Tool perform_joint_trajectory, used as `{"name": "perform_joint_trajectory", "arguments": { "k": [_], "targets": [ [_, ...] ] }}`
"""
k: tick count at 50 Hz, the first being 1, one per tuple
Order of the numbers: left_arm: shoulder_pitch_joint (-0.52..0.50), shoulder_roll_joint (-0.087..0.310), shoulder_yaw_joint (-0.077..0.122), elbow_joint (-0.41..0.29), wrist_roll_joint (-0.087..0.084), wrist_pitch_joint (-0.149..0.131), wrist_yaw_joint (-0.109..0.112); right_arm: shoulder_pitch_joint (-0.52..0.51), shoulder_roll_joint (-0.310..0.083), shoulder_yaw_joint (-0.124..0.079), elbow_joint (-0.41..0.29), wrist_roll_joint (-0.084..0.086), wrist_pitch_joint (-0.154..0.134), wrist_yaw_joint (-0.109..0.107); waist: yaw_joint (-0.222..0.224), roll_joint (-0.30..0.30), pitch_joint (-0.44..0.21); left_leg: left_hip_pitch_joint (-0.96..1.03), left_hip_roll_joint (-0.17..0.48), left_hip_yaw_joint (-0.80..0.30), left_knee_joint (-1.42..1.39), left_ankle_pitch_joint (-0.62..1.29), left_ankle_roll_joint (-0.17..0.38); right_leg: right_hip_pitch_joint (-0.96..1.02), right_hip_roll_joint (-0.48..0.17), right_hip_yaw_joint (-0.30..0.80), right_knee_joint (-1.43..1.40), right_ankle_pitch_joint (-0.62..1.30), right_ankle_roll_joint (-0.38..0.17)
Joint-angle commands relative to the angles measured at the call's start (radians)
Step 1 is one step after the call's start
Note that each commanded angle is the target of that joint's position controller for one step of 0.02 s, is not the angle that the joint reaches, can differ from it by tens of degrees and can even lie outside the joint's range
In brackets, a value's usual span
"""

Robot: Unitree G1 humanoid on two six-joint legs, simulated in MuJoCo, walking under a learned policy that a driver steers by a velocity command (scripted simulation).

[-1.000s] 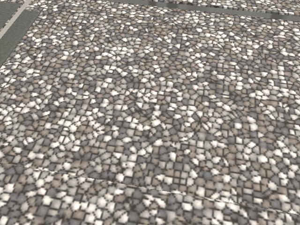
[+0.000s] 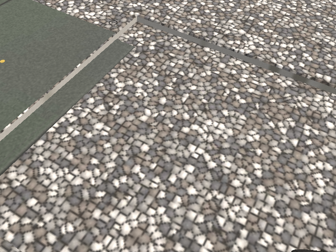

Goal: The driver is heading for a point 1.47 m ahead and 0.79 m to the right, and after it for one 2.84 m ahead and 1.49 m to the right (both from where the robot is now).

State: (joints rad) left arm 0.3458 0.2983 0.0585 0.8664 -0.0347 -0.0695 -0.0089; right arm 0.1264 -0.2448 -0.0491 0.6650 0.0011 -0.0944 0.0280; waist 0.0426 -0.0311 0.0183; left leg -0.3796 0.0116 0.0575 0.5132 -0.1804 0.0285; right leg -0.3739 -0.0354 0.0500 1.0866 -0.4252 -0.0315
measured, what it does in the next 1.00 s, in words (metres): goes down, turning right: right foot 0.05 m lower, then left foot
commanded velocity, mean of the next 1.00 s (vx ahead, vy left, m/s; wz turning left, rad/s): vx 0.50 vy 0.00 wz -0.54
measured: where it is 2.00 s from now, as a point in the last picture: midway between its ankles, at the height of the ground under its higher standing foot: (291, 173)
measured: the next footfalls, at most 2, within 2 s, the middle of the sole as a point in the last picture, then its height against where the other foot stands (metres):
right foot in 0.46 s outside the picture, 0.05 m lower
left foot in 0.92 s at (213, 201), level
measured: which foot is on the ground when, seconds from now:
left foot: down 0.00-0.46, up 0.48-0.90, down 0.92-1.00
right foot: up 0.00-0.44, down 0.46-0.94, up 0.96-1.00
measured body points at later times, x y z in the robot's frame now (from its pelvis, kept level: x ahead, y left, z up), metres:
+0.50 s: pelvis +0.25 -0.08 -0.06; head +0.29 -0.11 +0.39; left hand +0.52 +0.11 -0.15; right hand +0.20 -0.37 -0.19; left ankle +0.07 +0.11 -0.68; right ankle +0.31 -0.18 -0.79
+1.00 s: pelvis +0.54 -0.18 -0.06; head +0.56 -0.19 +0.39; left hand +0.75 +0.03 -0.18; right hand +0.57 -0.51 -0.13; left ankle +0.68 -0.15 -0.78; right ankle +0.34 -0.19 -0.72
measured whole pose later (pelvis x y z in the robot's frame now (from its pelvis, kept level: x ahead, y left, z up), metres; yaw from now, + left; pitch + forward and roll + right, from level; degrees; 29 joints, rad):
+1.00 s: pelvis +0.54 -0.18 -0.06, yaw -36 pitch +2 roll +1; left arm 0.35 0.30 0.07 0.76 -0.03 -0.02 0.02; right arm 0.06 -0.26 -0.05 0.68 -0.01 -0.12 0.02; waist 0.05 -0.03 0.02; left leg -0.45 -0.04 0.02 0.55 -0.14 0.03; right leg -0.25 0.10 0.17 1.05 -0.49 -0.04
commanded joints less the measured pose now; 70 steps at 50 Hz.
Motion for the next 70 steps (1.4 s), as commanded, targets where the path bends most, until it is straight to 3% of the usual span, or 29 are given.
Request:
{"name": "perform_joint_trajectory", "arguments": {
  "k": [1, 3, 6, 11, 18, 20, 22, 23, 24, 25, 26, 27, 28, 30, 33, 37, 40, 43, 45, 46, 47, 48, 49, 50, 52, 57, 64, 67, 70],
  "targets": [
    [-0.021, 0.091, 0.032, -0.089, 0.004, 0.005, 0.003, 0.102, -0.097, -0.036, 0.001, -0.002, -0.014, 0.000, -0.050, 0.151, -0.078, 0.314, 0.270, -0.279, -0.292, 0.079, 0.176, -0.296, -0.105, 0.063, 0.050, 0.109, 0.005],
    [-0.022, 0.052, 0.026, -0.092, 0.002, 0.023, 0.000, 0.083, -0.111, -0.047, 0.018, -0.007, -0.030, -0.003, -0.033, 0.121, -0.053, 0.254, 0.263, -0.200, -0.347, 0.150, 0.190, -0.266, -0.107, 0.055, 0.021, 0.178, 0.021],
    [-0.061, 0.060, 0.039, -0.107, 0.005, 0.030, 0.001, 0.087, -0.125, -0.056, 0.050, -0.015, -0.047, -0.018, -0.024, 0.085, -0.019, 0.266, 0.258, -0.095, -0.362, 0.246, 0.172, -0.314, -0.099, 0.107, -0.082, 0.356, 0.031],
    [-0.196, 0.013, 0.022, -0.152, 0.019, 0.022, -0.028, 0.126, -0.156, -0.066, 0.091, -0.004, -0.031, -0.045, -0.070, 0.072, 0.027, 0.259, 0.232, 0.066, -0.333, 0.208, 0.133, -0.266, -0.079, 0.028, -0.367, 0.614, 0.020],
    [-0.348, 0.027, 0.017, -0.236, 0.015, 0.040, -0.067, 0.192, -0.202, -0.089, 0.137, 0.026, 0.013, -0.058, -0.119, 0.056, 0.105, 0.419, 0.311, 0.106, -0.196, 0.170, 0.098, -0.333, -0.077, -0.022, -0.528, 0.469, -0.024],
    [-0.330, 0.040, 0.025, -0.243, 0.021, 0.042, -0.069, 0.189, -0.232, -0.097, 0.138, 0.036, 0.028, -0.058, -0.095, 0.061, 0.077, 0.435, 0.310, 0.130, -0.096, 0.410, 0.078, -0.241, -0.030, -0.088, -0.540, 0.340, -0.053],
    [-0.136, 0.106, 0.065, -0.193, 0.023, 0.044, -0.055, 0.178, -0.251, -0.097, 0.138, 0.044, 0.039, -0.050, 0.009, 0.048, -0.050, 0.423, 0.263, 0.172, 0.198, 0.662, 0.045, 0.027, 0.059, -0.159, -0.573, 0.313, -0.103],
    [0.029, 0.161, 0.096, -0.145, 0.019, 0.049, -0.037, 0.172, -0.221, -0.083, 0.137, 0.032, 0.035, -0.048, 0.093, 0.022, -0.127, 0.250, 0.221, 0.193, 0.475, 0.569, 0.001, 0.309, 0.065, -0.126, -0.593, 0.416, -0.149],
    [0.082, 0.245, 0.102, -0.110, 0.010, 0.048, -0.022, 0.200, -0.063, -0.040, 0.113, -0.033, 0.016, -0.036, 0.031, -0.237, -0.165, -0.142, 0.100, 0.156, 0.856, -0.386, -0.043, 0.607, -0.122, 0.137, -0.475, 0.806, -0.201],
    [0.096, 0.296, 0.103, -0.162, 0.016, 0.024, -0.036, 0.271, -0.095, -0.024, 0.053, -0.008, -0.022, -0.025, 0.003, -0.242, -0.410, -0.403, -0.036, -0.048, 1.075, -0.533, -0.088, 0.875, -0.304, 0.641, -0.579, 0.625, -0.451],
    [0.150, 0.235, 0.096, -0.154, 0.018, 0.019, -0.040, 0.120, -0.162, -0.037, 0.017, 0.040, -0.051, -0.026, 0.087, -0.089, -0.411, -0.506, 0.000, -0.138, 1.025, -0.426, -0.069, 0.887, -0.301, 0.674, -0.721, 0.441, -0.412],
    [0.089, 0.187, 0.083, -0.154, 0.010, 0.012, -0.033, 0.051, -0.176, -0.035, 0.001, 0.053, -0.062, -0.030, 0.071, -0.047, -0.274, -0.543, 0.042, -0.139, 0.918, -0.317, -0.039, 0.778, -0.266, 0.571, -0.756, 0.360, -0.361],
    [-0.025, 0.146, 0.067, -0.180, 0.010, 0.007, -0.029, 0.040, -0.175, -0.034, 0.020, 0.029, -0.058, -0.043, 0.020, 0.034, -0.184, -0.487, 0.082, -0.137, 0.855, -0.248, -0.038, 0.609, -0.234, 0.494, -0.765, 0.405, -0.322],
    [-0.124, 0.110, 0.052, -0.216, 0.027, -0.004, -0.020, 0.083, -0.201, -0.051, 0.036, -0.005, -0.040, -0.042, -0.051, 0.008, -0.125, -0.334, 0.119, -0.170, 0.713, -0.150, -0.046, 0.388, -0.200, 0.402, -0.783, 0.628, -0.305],
    [-0.102, 0.132, 0.056, -0.200, 0.020, -0.002, 0.003, 0.035, -0.136, -0.037, 0.013, -0.020, -0.017, -0.039, -0.060, 0.014, -0.054, -0.267, 0.101, -0.120, 0.488, -0.075, -0.091, 0.222, -0.132, 0.268, -0.821, 0.759, -0.280],
    [-0.056, 0.149, 0.062, -0.179, 0.010, 0.016, 0.028, -0.110, -0.086, -0.014, -0.022, -0.018, -0.022, -0.019, -0.001, -0.032, -0.036, -0.144, 0.013, -0.075, 0.132, 0.242, -0.097, 0.133, -0.031, 0.167, -0.807, 0.675, -0.197],
    [0.010, 0.140, 0.061, -0.152, 0.004, 0.024, 0.029, -0.192, -0.102, -0.018, -0.055, -0.002, -0.027, -0.007, 0.032, -0.045, -0.021, -0.113, -0.020, -0.091, 0.022, 0.300, -0.074, 0.169, -0.057, 0.240, -0.782, 0.532, -0.173],
    [0.018, 0.135, 0.061, -0.143, 0.006, 0.029, 0.035, -0.180, -0.146, -0.034, -0.062, 0.003, -0.039, -0.002, 0.006, -0.070, -0.016, -0.104, -0.018, -0.128, -0.026, 0.199, -0.032, 0.271, -0.100, 0.333, -0.706, 0.497, -0.158],
    [-0.022, 0.125, 0.059, -0.159, 0.011, 0.033, 0.034, -0.051, -0.176, -0.052, -0.032, -0.002, -0.048, -0.009, -0.069, -0.083, -0.067, 0.066, -0.030, -0.104, -0.067, 0.166, 0.010, 0.276, -0.069, 0.336, -0.592, 0.634, -0.130],
    [-0.050, 0.091, 0.045, -0.180, 0.019, 0.031, 0.027, 0.082, -0.206, -0.065, -0.011, -0.017, -0.051, -0.014, -0.137, -0.053, -0.178, 0.302, 0.046, -0.160, -0.041, 0.179, 0.057, 0.197, -0.015, 0.296, -0.406, 0.618, -0.098],
    [0.039, 0.032, 0.027, -0.199, 0.020, 0.027, 0.028, 0.227, -0.277, -0.085, 0.003, -0.033, -0.045, -0.023, -0.142, 0.120, -0.338, 0.666, 0.262, -0.460, -0.043, 0.081, 0.175, -0.073, 0.110, 0.189, -0.064, 0.319, -0.032],
    [0.119, 0.038, 0.015, -0.207, 0.000, 0.021, 0.025, 0.254, -0.259, -0.081, 0.023, -0.014, -0.035, -0.014, -0.109, 0.373, -0.417, 0.792, 0.413, -0.835, -0.152, -0.155, 0.270, -0.300, 0.142, 0.149, 0.164, -0.176, -0.003],
    [0.073, 0.130, 0.035, -0.191, -0.009, 0.024, 0.022, 0.196, -0.177, -0.060, 0.002, 0.003, -0.028, -0.017, -0.122, 0.231, -0.273, 0.677, 0.390, -0.787, -0.197, -0.343, 0.232, -0.385, 0.069, 0.167, 0.244, -0.118, 0.006],
    [-0.022, 0.154, 0.042, -0.209, -0.001, 0.030, 0.021, 0.143, -0.144, -0.050, -0.006, 0.001, -0.016, -0.022, -0.127, 0.139, -0.150, 0.533, 0.348, -0.635, -0.216, -0.319, 0.186, -0.393, 0.031, 0.118, 0.248, -0.035, 0.011],
    [-0.083, 0.130, 0.047, -0.232, 0.018, 0.037, 0.017, 0.070, -0.113, -0.036, 0.007, -0.012, -0.011, -0.023, -0.077, 0.096, -0.026, 0.298, 0.275, -0.438, -0.272, -0.128, 0.157, -0.331, -0.037, 0.089, 0.154, 0.056, 0.012],
    [-0.095, 0.058, 0.032, -0.258, 0.013, 0.059, 0.013, 0.065, -0.154, -0.051, 0.049, -0.006, -0.029, -0.021, -0.048, 0.108, 0.000, 0.210, 0.260, -0.218, -0.375, 0.050, 0.184, -0.313, -0.092, 0.059, 0.013, 0.163, 0.031],
    [-0.266, 0.013, 0.008, -0.293, 0.015, 0.031, -0.017, 0.137, -0.196, -0.056, 0.110, 0.005, -0.008, -0.021, -0.113, 0.076, 0.026, 0.287, 0.219, 0.001, -0.370, 0.185, 0.149, -0.264, -0.059, -0.013, -0.349, 0.437, 0.028],
    [-0.341, 0.021, 0.004, -0.325, 0.012, 0.026, -0.031, 0.188, -0.226, -0.062, 0.144, 0.023, 0.007, -0.015, -0.130, 0.086, 0.060, 0.359, 0.258, 0.000, -0.353, 0.193, 0.147, -0.255, -0.041, -0.045, -0.451, 0.370, 0.008],
    [-0.307, 0.059, 0.018, -0.331, 0.021, 0.022, -0.037, 0.190, -0.257, -0.067, 0.170, 0.039, 0.026, -0.019, -0.076, 0.123, 0.033, 0.436, 0.286, 0.013, -0.235, 0.473, 0.122, -0.155, 0.008, -0.090, -0.529, 0.241, -0.042]
  ]
}}
Velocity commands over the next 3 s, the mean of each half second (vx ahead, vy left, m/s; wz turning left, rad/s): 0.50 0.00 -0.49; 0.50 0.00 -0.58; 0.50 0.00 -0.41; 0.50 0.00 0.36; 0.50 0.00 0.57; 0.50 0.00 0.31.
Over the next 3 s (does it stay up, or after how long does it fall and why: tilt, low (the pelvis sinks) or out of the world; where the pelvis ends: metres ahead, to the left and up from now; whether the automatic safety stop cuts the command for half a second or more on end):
stays up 1.42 -0.73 -0.03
